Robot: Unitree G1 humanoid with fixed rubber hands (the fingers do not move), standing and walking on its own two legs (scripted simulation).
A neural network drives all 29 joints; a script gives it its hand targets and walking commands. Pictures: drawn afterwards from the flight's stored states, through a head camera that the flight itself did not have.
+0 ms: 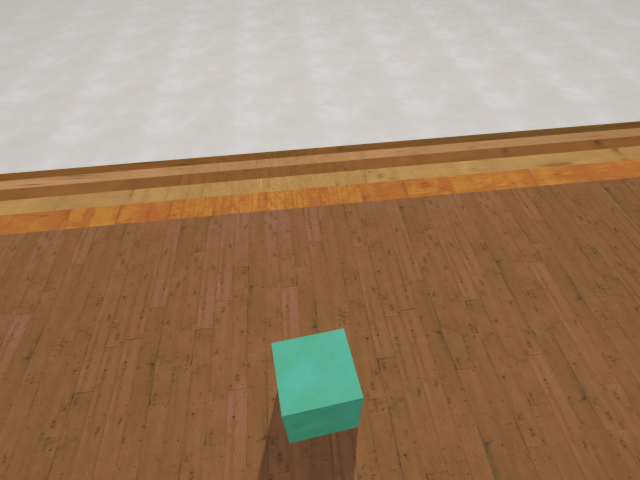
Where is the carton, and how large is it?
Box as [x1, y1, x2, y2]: [271, 328, 362, 442]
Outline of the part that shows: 343,328 271,343 281,415 289,442 355,427 358,424 362,402 362,394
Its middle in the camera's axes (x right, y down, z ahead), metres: -0.01 +0.44 +1.12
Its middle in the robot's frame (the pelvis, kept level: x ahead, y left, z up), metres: +0.47 +0.04 -0.66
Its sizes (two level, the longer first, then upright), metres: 0.210 0.200 0.250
